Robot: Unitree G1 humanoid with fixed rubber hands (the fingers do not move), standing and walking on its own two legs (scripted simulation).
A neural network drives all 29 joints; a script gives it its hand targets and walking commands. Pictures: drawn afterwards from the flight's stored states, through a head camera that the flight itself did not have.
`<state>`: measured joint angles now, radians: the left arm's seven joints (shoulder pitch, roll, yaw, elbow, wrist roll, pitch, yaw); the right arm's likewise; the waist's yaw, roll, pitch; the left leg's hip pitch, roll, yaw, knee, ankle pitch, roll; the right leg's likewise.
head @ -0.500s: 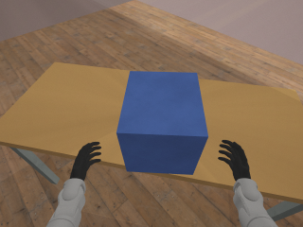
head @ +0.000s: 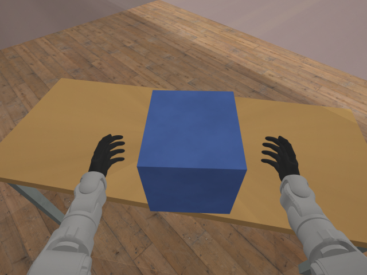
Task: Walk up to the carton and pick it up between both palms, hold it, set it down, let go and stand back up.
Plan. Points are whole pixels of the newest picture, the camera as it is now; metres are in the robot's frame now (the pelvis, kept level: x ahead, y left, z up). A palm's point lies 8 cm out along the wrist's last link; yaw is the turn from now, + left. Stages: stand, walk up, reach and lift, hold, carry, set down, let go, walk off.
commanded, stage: reach and lift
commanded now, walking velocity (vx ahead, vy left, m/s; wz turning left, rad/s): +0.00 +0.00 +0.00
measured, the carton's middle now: (191, 152) +0.46 +0.01 -0.05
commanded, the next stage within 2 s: none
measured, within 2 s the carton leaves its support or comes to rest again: neither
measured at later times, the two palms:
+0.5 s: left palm (100, 133) +0.40 +0.23 +0.09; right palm (291, 132) +0.40 -0.21 +0.10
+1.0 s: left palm (98, 103) +0.45 +0.23 +0.14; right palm (294, 99) +0.46 -0.21 +0.15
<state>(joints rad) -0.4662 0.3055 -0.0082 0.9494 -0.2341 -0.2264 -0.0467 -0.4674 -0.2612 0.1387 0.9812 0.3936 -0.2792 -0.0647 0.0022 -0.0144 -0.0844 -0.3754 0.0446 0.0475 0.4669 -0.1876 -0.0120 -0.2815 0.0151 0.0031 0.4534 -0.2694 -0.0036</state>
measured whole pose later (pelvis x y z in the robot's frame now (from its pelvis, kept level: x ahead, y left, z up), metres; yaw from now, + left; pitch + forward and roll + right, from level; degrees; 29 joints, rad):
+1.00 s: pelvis +0.00 +0.00 +0.00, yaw -1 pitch +16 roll -1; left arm -1.08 0.42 -0.12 1.29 -0.35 -0.04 -0.02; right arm -1.09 -0.39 0.20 1.27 0.52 -0.02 -0.03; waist 0.00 -0.02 -0.20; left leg -0.58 0.06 0.03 0.45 -0.15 -0.02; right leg -0.48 0.03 -0.01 0.42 -0.21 -0.01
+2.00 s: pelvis -0.02 +0.00 -0.04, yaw -2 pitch +29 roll -2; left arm -1.08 0.27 -0.08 1.55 -0.28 -0.43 0.01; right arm -1.07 -0.27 0.10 1.46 0.38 -0.35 -0.02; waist 0.00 0.00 -0.28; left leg -0.99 0.06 0.02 0.68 -0.21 -0.01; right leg -0.91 0.02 -0.02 0.68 -0.28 0.00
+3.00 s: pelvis +0.00 +0.01 +0.00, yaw +0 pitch +19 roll -1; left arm -0.88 0.13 0.48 1.33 0.29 -0.43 0.03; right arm -0.84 0.02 -0.67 1.14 -0.44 -0.39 -0.02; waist -0.02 0.01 -0.09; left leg -0.60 0.03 0.03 0.41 -0.13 0.00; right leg -0.51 0.00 -0.03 0.37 -0.19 0.01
